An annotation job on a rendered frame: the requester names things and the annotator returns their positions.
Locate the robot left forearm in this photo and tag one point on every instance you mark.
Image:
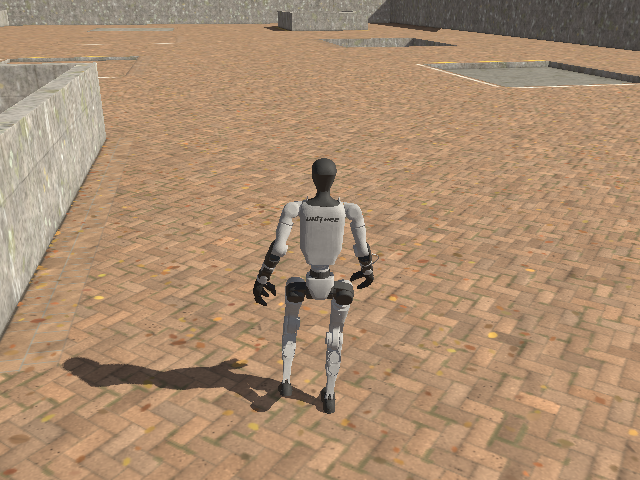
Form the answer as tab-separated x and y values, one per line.
268	266

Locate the left robot hand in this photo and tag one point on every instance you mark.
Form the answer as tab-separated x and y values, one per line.
258	290

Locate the right robot thigh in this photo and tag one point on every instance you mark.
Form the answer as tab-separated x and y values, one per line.
340	304

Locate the right robot hand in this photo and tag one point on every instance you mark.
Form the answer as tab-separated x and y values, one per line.
366	283

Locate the robot left upper arm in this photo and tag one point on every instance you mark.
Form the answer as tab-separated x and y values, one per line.
290	210

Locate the robot right forearm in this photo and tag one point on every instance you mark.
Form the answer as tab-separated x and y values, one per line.
366	262

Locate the robot right upper arm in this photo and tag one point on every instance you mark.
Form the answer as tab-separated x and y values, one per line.
354	213

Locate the left robot shin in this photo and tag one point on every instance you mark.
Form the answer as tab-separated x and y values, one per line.
288	350

